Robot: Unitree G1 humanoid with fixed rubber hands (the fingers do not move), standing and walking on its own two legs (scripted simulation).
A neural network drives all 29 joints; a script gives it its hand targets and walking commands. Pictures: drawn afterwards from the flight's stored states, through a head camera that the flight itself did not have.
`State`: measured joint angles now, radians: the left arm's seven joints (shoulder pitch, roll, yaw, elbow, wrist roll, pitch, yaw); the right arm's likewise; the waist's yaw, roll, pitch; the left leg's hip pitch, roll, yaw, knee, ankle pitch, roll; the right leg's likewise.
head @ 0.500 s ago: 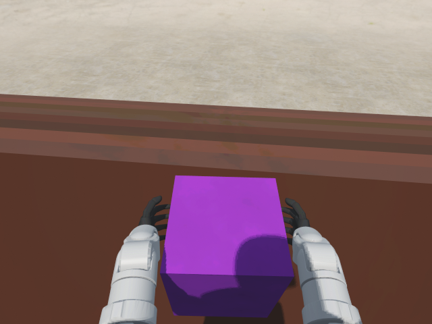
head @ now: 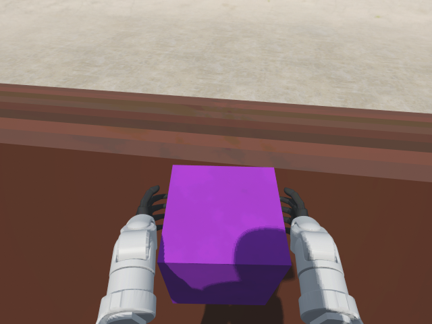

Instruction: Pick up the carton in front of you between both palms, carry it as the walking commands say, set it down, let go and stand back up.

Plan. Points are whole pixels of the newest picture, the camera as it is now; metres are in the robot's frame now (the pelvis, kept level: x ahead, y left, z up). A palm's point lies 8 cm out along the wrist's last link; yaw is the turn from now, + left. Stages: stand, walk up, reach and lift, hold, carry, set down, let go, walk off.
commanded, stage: reach and lift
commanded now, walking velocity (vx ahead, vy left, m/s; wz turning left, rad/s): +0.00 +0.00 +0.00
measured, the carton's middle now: (221, 238) +0.31 +0.00 -0.04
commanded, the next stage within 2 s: hold in 0.34 s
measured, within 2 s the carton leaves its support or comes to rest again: neither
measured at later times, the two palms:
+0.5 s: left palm (146, 219) +0.29 +0.15 +0.05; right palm (304, 221) +0.29 -0.15 +0.05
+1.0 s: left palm (146, 219) +0.29 +0.15 +0.06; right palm (306, 222) +0.29 -0.15 +0.05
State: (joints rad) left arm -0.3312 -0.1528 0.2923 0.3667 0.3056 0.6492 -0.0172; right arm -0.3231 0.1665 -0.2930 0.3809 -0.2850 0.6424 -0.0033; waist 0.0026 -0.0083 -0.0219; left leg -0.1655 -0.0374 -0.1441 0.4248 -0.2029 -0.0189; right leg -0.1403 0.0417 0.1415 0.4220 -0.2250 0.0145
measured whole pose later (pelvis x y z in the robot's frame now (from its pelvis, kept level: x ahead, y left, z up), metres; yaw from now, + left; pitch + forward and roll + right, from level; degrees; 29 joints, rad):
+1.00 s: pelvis +0.00 +0.00 +0.00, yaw +0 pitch -7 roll +0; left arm -0.32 -0.17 0.27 0.27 0.30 0.74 -0.01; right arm -0.31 0.17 -0.28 0.28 -0.29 0.75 0.02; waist 0.00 -0.01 0.00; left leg -0.08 -0.03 -0.13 0.37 -0.18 -0.02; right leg -0.06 0.04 0.14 0.37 -0.20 0.01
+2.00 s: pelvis +0.41 -0.08 -0.02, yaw -1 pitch +5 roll -1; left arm -0.20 -0.14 0.12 -0.30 0.12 1.20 0.08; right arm -0.20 0.14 -0.14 -0.31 -0.10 1.22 -0.10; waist 0.00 0.03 -0.09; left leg -0.28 0.10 0.07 1.03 -0.47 -0.02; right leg -0.44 -0.03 -0.25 0.57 -0.24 -0.09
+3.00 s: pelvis +1.07 -0.13 -0.02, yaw -4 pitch +5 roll +1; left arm -0.74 0.02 0.21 0.17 0.03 1.21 0.14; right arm -0.76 0.00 -0.24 0.18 -0.06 1.22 -0.13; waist 0.07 0.00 0.10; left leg -0.53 0.01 0.00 1.21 -0.44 0.04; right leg -0.44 0.02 -0.17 0.59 -0.25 -0.12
